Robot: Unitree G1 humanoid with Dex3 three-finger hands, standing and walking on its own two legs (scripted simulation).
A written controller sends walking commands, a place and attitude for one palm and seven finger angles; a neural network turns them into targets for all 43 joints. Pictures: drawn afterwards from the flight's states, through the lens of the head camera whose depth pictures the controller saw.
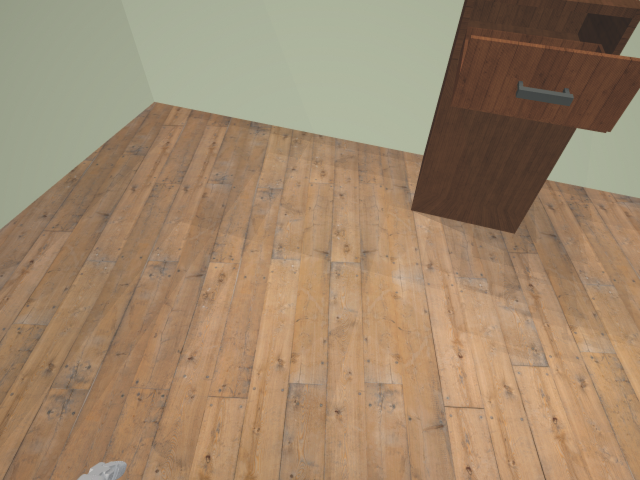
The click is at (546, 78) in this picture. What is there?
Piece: drawer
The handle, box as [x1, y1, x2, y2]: [516, 81, 573, 105]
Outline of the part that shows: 517,84 518,88 516,92 516,97 569,105 573,98 572,94 569,93 568,88 564,88 562,93 524,87 522,85 522,81 519,81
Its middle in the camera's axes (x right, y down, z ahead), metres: +0.56 -0.37 +0.97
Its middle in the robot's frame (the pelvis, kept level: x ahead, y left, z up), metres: +1.00 -0.51 +0.01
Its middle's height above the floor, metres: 0.78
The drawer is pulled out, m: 0.29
